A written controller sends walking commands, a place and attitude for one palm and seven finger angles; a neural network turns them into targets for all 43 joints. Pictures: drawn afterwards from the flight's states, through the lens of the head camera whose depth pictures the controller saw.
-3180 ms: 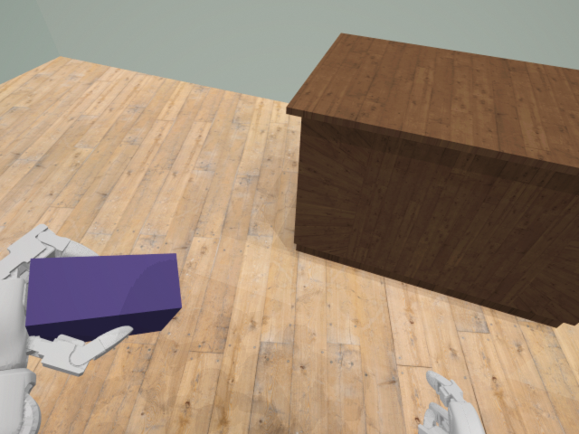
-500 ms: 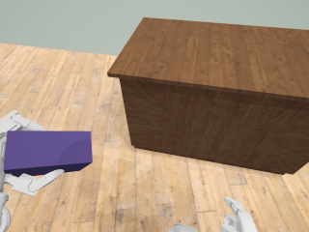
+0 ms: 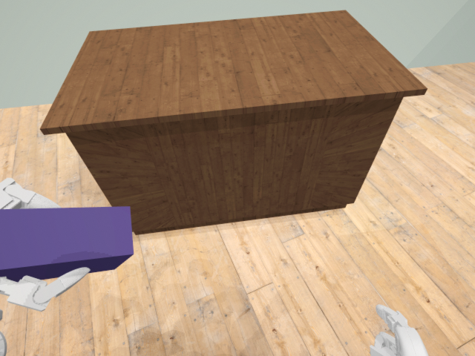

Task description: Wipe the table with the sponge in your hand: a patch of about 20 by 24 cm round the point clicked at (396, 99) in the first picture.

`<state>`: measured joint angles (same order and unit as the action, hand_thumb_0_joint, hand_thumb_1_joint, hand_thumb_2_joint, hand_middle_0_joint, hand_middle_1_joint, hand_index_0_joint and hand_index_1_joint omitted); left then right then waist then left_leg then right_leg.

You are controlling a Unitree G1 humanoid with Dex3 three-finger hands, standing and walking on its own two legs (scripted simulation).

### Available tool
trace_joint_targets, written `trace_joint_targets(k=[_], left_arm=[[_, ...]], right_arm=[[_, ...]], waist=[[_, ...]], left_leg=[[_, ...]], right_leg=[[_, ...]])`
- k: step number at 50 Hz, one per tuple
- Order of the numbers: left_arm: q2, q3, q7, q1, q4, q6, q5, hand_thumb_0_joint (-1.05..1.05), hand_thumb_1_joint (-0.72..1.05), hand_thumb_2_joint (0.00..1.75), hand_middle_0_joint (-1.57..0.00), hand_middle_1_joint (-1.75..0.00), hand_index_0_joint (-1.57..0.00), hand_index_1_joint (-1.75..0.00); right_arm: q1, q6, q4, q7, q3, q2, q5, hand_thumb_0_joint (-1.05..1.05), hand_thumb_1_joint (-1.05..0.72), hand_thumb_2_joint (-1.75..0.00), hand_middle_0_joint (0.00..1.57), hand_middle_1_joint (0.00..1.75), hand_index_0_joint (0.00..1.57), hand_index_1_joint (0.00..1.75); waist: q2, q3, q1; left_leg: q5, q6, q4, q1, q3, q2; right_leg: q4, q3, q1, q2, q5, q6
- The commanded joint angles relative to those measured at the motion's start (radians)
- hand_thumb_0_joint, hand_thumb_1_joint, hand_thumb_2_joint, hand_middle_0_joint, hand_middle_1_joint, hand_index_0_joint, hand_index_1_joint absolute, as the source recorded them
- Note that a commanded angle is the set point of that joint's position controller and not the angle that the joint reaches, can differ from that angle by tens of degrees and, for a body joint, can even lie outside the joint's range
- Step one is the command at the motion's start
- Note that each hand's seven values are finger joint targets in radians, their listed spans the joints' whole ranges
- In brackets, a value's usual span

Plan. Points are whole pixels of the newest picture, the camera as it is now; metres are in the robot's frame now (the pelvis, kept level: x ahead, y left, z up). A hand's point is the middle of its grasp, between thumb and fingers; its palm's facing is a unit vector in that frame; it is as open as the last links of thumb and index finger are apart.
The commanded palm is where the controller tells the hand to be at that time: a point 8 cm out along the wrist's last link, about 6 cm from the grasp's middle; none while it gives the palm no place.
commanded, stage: turn to face it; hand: left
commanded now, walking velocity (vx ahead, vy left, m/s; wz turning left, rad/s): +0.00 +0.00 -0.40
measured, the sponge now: (87, 243) +0.23 +0.20 +0.16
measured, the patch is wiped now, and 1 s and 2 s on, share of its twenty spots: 0.00 0.00 0.00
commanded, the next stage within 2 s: take the last steps up to it in 0.38 s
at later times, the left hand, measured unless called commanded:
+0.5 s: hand (161, 271) +0.19 +0.09 +0.17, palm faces +0.18 -0.86 -0.48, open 10.1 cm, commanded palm +0.14 +0.17 +0.18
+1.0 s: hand (153, 295) +0.16 +0.10 +0.17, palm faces +0.30 -0.84 -0.46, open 10.1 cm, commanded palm +0.12 +0.15 +0.18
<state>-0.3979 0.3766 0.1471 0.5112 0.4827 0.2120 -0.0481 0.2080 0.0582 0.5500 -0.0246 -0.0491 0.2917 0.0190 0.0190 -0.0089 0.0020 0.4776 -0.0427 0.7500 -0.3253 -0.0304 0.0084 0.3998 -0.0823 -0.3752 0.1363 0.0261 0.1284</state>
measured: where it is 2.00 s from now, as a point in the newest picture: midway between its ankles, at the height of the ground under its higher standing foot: outside the picture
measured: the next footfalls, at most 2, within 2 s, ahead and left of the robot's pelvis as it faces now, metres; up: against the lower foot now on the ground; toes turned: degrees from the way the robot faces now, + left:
left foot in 0.10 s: +0.00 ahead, +0.14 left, +0.00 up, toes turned +2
right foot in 0.32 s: +0.03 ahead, -0.16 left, +0.00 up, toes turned -10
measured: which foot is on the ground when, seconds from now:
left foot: up 0.00-0.08, down 0.10-0.32, up 0.34-0.70, down 0.72-0.96, up 0.98-1.00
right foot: down 0.00-0.10, up 0.12-0.30, down 0.32-0.74, up 0.76-0.94, down 0.96-1.00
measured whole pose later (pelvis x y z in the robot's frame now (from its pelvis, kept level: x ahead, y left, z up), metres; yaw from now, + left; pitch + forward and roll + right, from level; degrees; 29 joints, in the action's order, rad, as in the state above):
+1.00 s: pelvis -0.08 -0.11 -0.01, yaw -8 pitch -2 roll +0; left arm -0.36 0.33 0.14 0.42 0.38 0.24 0.02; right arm 0.25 -0.10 0.68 -0.05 -0.01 0.20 0.00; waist -0.06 0.00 0.01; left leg 0.43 0.02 0.81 -0.31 -0.03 -0.04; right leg 0.63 0.15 -0.30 -0.03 0.28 0.03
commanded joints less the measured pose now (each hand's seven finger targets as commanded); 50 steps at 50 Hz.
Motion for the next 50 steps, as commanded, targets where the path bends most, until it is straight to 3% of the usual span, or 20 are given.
trace_joint_targets(k=[1, 3, 5, 6, 8, 14, 15, 17, 19, 21, 30, 34, 37, 38, 40, 45, 47, 48, 49, 50], left_arm=[[-0.153, 0.073, 0.016, -0.130, 0.230, 0.049, 0.001, 0.00, 0.10, 1.30, -1.20, -1.60, -1.20, -1.60], [-0.164, 0.069, 0.007, -0.135, 0.241, 0.058, 0.006, 0.00, 0.10, 1.30, -1.20, -1.60, -1.20, -1.60], [-0.169, 0.085, -0.009, -0.170, 0.284, 0.070, 0.012, 0.00, 0.10, 1.30, -1.20, -1.60, -1.20, -1.60], [-0.228, 0.135, -0.001, -0.200, 0.324, 0.072, 0.023, 0.00, 0.10, 1.30, -1.20, -1.60, -1.20, -1.60], [-0.163, 0.131, -0.018, -0.060, 0.172, 0.058, 0.021, 0.00, 0.10, 1.30, -1.20, -1.60, -1.20, -1.60], [-0.111, 0.050, 0.004, -0.220, 0.207, 0.063, 0.028, 0.00, 0.10, 1.30, -1.20, -1.60, -1.20, -1.60], [-0.130, 0.059, 0.006, -0.264, 0.203, 0.064, 0.035, 0.00, 0.10, 1.30, -1.20, -1.60, -1.20, -1.60], [-0.199, 0.122, 0.021, -0.251, 0.172, 0.057, 0.032, 0.00, 0.10, 1.30, -1.20, -1.60, -1.20, -1.60], [-0.214, 0.153, 0.021, -0.121, 0.220, 0.061, 0.013, 0.00, 0.10, 1.30, -1.20, -1.60, -1.20, -1.60], [-0.203, 0.174, 0.021, -0.049, 0.264, 0.078, 0.001, 0.00, 0.10, 1.30, -1.20, -1.60, -1.20, -1.60], [-0.156, 0.129, 0.034, 0.010, 0.128, 0.074, 0.014, 0.00, 0.10, 1.30, -1.20, -1.60, -1.20, -1.60], [-0.131, 0.076, 0.026, -0.041, 0.148, 0.081, 0.031, 0.00, 0.10, 1.30, -1.20, -1.60, -1.20, -1.60], [-0.137, 0.062, 0.024, -0.128, 0.246, 0.105, 0.049, 0.00, 0.10, 1.30, -1.20, -1.60, -1.20, -1.60], [-0.171, 0.087, 0.030, -0.156, 0.241, 0.103, 0.051, 0.00, 0.10, 1.30, -1.20, -1.60, -1.20, -1.60], [-0.138, 0.079, 0.013, -0.070, 0.122, 0.084, 0.060, 0.00, 0.10, 1.30, -1.20, -1.60, -1.20, -1.60], [-0.114, 0.045, 0.014, -0.194, 0.148, 0.085, 0.050, 0.00, 0.10, 1.30, -1.20, -1.60, -1.20, -1.60], [-0.113, 0.033, 0.012, -0.235, 0.107, 0.082, 0.059, 0.00, 0.10, 1.30, -1.20, -1.60, -1.20, -1.60], [-0.169, 0.080, 0.016, -0.229, 0.081, 0.083, 0.057, 0.00, 0.10, 1.30, -1.20, -1.60, -1.20, -1.60], [-0.180, 0.095, 0.018, -0.261, 0.094, 0.089, 0.041, 0.00, 0.10, 1.30, -1.20, -1.60, -1.20, -1.60], [-0.160, 0.078, 0.006, -0.265, 0.100, 0.095, 0.041, 0.00, 0.10, 1.30, -1.20, -1.60, -1.20, -1.60]], right_arm=[[-0.090, -0.031, -0.178, 0.005, -0.006, 0.051, -0.001, 0.00, -0.90, -0.90, 0.20, 0.30, 0.20, 0.30], [-0.044, -0.033, -0.172, 0.002, -0.012, 0.056, -0.008, 0.00, -0.90, -0.90, 0.20, 0.30, 0.20, 0.30], [-0.075, -0.050, -0.194, -0.001, -0.022, 0.088, -0.022, 0.00, -0.90, -0.90, 0.20, 0.30, 0.20, 0.30], [-0.100, -0.079, -0.194, -0.007, -0.013, 0.043, -0.020, 0.00, -0.90, -0.90, 0.20, 0.30, 0.20, 0.30], [-0.099, -0.104, -0.168, -0.004, -0.029, 0.035, -0.009, 0.00, -0.90, -0.90, 0.20, 0.30, 0.20, 0.30], [-0.022, -0.189, -0.119, -0.006, -0.013, 0.058, 0.007, 0.00, -0.90, -0.90, 0.20, 0.30, 0.20, 0.30], [-0.025, -0.199, -0.111, -0.004, -0.013, 0.050, 0.008, 0.00, -0.90, -0.90, 0.20, 0.30, 0.20, 0.30], [-0.096, -0.206, -0.129, -0.009, -0.004, 0.018, 0.004, 0.00, -0.90, -0.90, 0.20, 0.30, 0.20, 0.30], [-0.108, -0.180, -0.111, -0.012, 0.001, 0.004, -0.007, 0.00, -0.90, -0.90, 0.20, 0.30, 0.20, 0.30], [-0.120, -0.141, -0.095, -0.001, 0.022, -0.012, -0.009, 0.00, -0.90, -0.90, 0.20, 0.30, 0.20, 0.30], [-0.097, -0.134, -0.095, -0.035, 0.005, 0.025, -0.012, 0.00, -0.90, -0.90, 0.20, 0.30, 0.20, 0.30], [-0.056, -0.147, -0.088, -0.034, 0.003, 0.040, -0.019, 0.00, -0.90, -0.90, 0.20, 0.30, 0.20, 0.30], [-0.067, -0.173, -0.103, -0.034, -0.010, 0.077, -0.032, 0.00, -0.90, -0.90, 0.20, 0.30, 0.20, 0.30], [-0.080, -0.184, -0.086, -0.037, -0.002, 0.044, -0.029, 0.00, -0.90, -0.90, 0.20, 0.30, 0.20, 0.30], [-0.075, -0.196, -0.062, -0.027, -0.015, 0.051, -0.019, 0.00, -0.90, -0.90, 0.20, 0.30, 0.20, 0.30], [-0.061, -0.216, -0.032, -0.045, -0.005, 0.052, -0.025, 0.00, -0.90, -0.90, 0.20, 0.30, 0.20, 0.30], [-0.076, -0.213, -0.028, -0.045, -0.004, 0.036, -0.023, 0.00, -0.90, -0.90, 0.20, 0.30, 0.20, 0.30], [-0.086, -0.208, -0.038, -0.039, -0.011, 0.020, -0.019, 0.00, -0.90, -0.90, 0.20, 0.30, 0.20, 0.30], [-0.102, -0.210, -0.040, -0.031, -0.022, 0.051, -0.021, 0.00, -0.90, -0.90, 0.20, 0.30, 0.20, 0.30], [-0.092, -0.207, -0.029, -0.024, -0.023, 0.041, -0.023, 0.00, -0.90, -0.90, 0.20, 0.30, 0.20, 0.30]], waist=[[0.069, 0.142, 0.024], [0.001, 0.157, -0.004], [-0.267, 0.088, 0.008], [-0.360, 0.084, 0.028], [-0.236, -0.016, 0.035], [-0.174, 0.057, 0.007], [-0.081, 0.094, 0.001], [0.277, 0.120, 0.020], [0.134, 0.140, 0.025], [0.045, 0.190, 0.015], [0.122, 0.148, 0.006], [0.055, 0.127, -0.017], [-0.308, 0.086, -0.005], [-0.351, 0.018, -0.024], [-0.237, -0.063, -0.005], [-0.203, -0.026, -0.003], [-0.021, -0.002, 0.002], [0.270, 0.023, 0.004], [0.267, 0.031, 0.014], [0.163, -0.003, 0.000]], left_leg=[[0.022, 0.039, -0.191, 0.093, -0.003, 0.001], [-0.014, 0.078, -0.358, 0.248, -0.010, -0.026], [0.081, 0.212, -0.537, 0.249, 0.271, -0.318], [0.040, 0.289, -0.580, 0.111, 0.369, -0.481], [-0.035, 0.245, -0.541, -0.063, 0.130, -0.432], [-0.479, 0.078, -0.162, 0.092, -0.066, -0.286], [-0.428, 0.052, -0.030, 0.059, -0.088, -0.237], [0.126, -0.010, 0.341, -0.211, -0.045, -0.066], [0.021, -0.009, 0.471, -0.179, 0.078, -0.078], [-0.039, -0.016, 0.432, -0.188, 0.069, -0.078], [0.005, 0.050, -0.048, -0.032, -0.036, -0.012], [-0.026, 0.095, -0.345, 0.161, -0.067, -0.003], [0.046, 0.223, -0.543, 0.272, 0.281, -0.273], [0.108, 0.285, -0.591, 0.142, 0.384, -0.356], [0.177, 0.276, -0.585, -0.038, 0.260, -0.309], [-0.010, 0.190, -0.403, -0.054, 0.119, -0.220], [0.014, 0.132, -0.098, -0.234, 0.020, -0.132], [0.060, 0.081, 0.216, -0.400, -0.061, -0.023], [0.024, 0.055, 0.410, -0.415, 0.050, -0.032], [-0.039, 0.043, 0.469, -0.370, 0.097, -0.064]], right_leg=[[-0.262, -0.366, 0.089, -0.271, 0.424, -0.094], [-0.208, -0.312, 0.018, -0.210, 0.424, -0.153], [0.231, -0.113, -0.158, -0.041, 0.366, -0.212], [0.637, -0.013, -0.173, -0.056, 0.403, -0.195], [0.895, -0.021, -0.168, -0.111, 0.400, -0.169], [0.109, 0.215, 0.139, -0.091, 0.237, -0.183], [0.018, 0.167, 0.230, -0.132, 0.097, -0.162], [-0.033, -0.349, 0.273, -0.460, -0.385, 0.021], [-0.061, -0.401, 0.198, -0.443, -0.105, 0.038], [-0.037, -0.261, 0.237, -0.396, -0.006, 0.028], [-0.249, -0.278, 0.153, -0.374, 0.575, -0.002], [-0.196, -0.197, 0.074, -0.325, 0.593, -0.048], [0.301, 0.087, -0.110, -0.098, 0.427, -0.146], [0.524, 0.126, -0.161, -0.119, 0.449, -0.147], [0.666, 0.121, -0.136, -0.156, 0.409, -0.144], [0.172, 0.248, 0.154, -0.149, 0.407, -0.153], [-0.021, 0.064, 0.362, -0.267, 0.409, -0.094], [-0.150, -0.383, 0.417, -0.513, 0.484, 0.022], [-0.233, -0.547, 0.346, -0.614, 0.570, 0.060], [-0.255, -0.532, 0.224, -0.599, 0.693, 0.071]])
